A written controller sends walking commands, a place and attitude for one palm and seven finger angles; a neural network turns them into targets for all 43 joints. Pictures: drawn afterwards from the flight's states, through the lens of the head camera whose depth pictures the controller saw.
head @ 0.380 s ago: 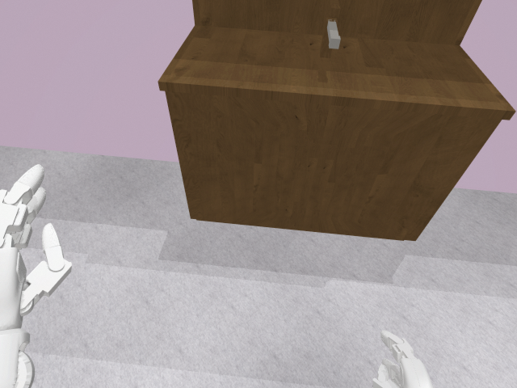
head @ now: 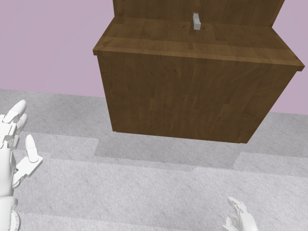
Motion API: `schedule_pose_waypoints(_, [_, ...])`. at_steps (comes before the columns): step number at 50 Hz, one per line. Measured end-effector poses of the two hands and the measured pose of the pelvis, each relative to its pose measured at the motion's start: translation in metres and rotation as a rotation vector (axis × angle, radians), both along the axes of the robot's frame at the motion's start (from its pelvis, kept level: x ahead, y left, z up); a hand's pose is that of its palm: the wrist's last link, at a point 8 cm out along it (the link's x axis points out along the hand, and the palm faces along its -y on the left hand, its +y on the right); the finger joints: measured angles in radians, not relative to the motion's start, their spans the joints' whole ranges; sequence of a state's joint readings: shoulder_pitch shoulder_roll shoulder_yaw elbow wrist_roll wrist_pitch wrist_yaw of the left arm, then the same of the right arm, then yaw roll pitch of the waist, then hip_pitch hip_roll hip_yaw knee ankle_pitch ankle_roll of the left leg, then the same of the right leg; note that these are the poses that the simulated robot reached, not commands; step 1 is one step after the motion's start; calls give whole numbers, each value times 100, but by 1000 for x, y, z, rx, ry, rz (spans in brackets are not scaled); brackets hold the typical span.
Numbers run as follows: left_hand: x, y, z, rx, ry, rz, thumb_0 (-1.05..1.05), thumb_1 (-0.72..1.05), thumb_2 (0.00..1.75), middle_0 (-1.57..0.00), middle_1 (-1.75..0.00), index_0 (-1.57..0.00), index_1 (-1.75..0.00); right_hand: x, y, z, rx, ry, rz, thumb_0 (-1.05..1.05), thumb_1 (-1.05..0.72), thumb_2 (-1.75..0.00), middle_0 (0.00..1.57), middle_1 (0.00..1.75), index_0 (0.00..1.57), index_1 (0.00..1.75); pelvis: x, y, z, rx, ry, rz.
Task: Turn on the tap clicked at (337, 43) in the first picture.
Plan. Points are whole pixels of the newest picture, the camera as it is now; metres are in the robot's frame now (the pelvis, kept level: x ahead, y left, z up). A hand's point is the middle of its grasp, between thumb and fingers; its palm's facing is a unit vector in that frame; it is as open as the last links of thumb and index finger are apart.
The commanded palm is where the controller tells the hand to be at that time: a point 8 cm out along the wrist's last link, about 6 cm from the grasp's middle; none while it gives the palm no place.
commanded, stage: look at it before walking up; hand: left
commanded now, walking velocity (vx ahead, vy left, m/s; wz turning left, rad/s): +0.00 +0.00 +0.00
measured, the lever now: (197, 25) +1.00 -0.15 +0.12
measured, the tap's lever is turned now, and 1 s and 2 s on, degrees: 0 0 0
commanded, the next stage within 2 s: walk to a spot facing it in 0.02 s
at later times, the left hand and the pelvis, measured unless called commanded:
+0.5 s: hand (67, 153) +0.23 +0.20 +0.15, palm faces +0.34 -0.86 -0.38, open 7.4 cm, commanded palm +0.18 +0.24 +0.18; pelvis -0.01 -0.02 -0.02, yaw -7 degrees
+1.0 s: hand (132, 110) +0.34 +0.08 +0.17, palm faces +0.01 -0.91 -0.41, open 7.4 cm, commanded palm +0.30 +0.14 +0.18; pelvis +0.04 -0.04 +0.00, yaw -26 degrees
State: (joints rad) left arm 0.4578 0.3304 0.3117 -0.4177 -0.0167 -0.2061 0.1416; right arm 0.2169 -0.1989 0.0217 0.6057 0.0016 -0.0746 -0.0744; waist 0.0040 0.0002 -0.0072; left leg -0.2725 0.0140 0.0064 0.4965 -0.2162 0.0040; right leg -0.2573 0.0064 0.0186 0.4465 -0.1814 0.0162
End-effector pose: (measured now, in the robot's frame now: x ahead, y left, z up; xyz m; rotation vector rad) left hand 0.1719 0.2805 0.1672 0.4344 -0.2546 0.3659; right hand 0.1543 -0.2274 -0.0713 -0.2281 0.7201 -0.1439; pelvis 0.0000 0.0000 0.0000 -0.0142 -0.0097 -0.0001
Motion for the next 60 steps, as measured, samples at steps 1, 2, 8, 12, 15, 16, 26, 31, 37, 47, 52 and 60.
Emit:
schedule_pose_waypoints(1, [0,0,-1,-2,2,0,1,89,90,-21,-30,-21,-30,-1,0,0,0,1,-1,1,-90,-90,20,30,20,30,0,0,0,0,0,0])
schedule_pose_waypoints(2, [0,1,-1,-3,3,0,1,89,90,-21,-30,-21,-30,-1,0,0,-2,2,-1,1,-90,-90,20,30,20,30,0,1,0,0,0,-1])
schedule_pose_waypoints(8, [1,2,-2,-4,5,-3,1,89,90,-21,-30,-21,-30,-4,1,0,-5,9,-5,1,-90,-90,20,30,20,30,-1,2,0,1,0,-1])
schedule_pose_waypoints(12, [1,2,0,5,-6,-7,1,89,90,-21,-30,-21,-30,-5,2,0,4,1,-11,1,-90,-90,20,30,20,30,-3,3,-1,5,2,-25])
schedule_pose_waypoints(15, [4,0,0,9,-17,-13,1,89,90,-21,-30,-21,-30,-5,2,-1,15,-13,-19,1,-90,-90,20,30,20,30,-5,1,-4,11,5,-50])
schedule_pose_waypoints(16, [6,-2,0,8,-20,-16,1,89,90,-21,-30,-21,-30,-5,1,-2,19,-19,-22,1,-90,-90,20,30,20,30,-6,1,-5,14,6,-59])
schedule_pose_waypoints(26, [22,-49,-2,45,-49,-99,1,90,90,-21,-30,-21,-30,-19,-25,-28,75,-39,-73,1,-90,-90,20,30,20,30,-10,-23,-25,32,-7,-129])
schedule_pose_waypoints(31, [37,-68,2,23,-58,-142,1,89,90,-21,-30,-21,-30,-40,-48,-34,45,61,-110,1,-90,-90,20,30,20,30,-7,-27,-18,56,17,-161])
schedule_pose_waypoints(37, [62,-70,11,59,-44,-219,1,89,90,-21,-30,-21,-30,-62,-63,-18,10,106,-211,1,-90,-90,20,30,20,30,5,-22,-5,70,41,-235])
schedule_pose_waypoints(47, [129,-114,15,50,-98,-400,1,89,90,-20,-30,-21,-30,-75,-59,-8,55,10,-395,1,-90,-90,20,30,20,30,30,-26,-3,13,11,-403])
schedule_pose_waypoints(52, [162,-170,21,103,-87,-523,1,90,90,-20,-30,-21,-30,-88,-66,-17,108,44,-467,1,-90,-90,20,30,20,30,44,-50,-1,-10,24,-486])
schedule_pose_waypoints(60, [196,-261,13,201,-130,-674,1,89,90,-21,-30,-21,-30,-108,-128,-61,124,110,-577,1,-90,-90,21,30,20,30,54,-95,-32,1,6,-561])
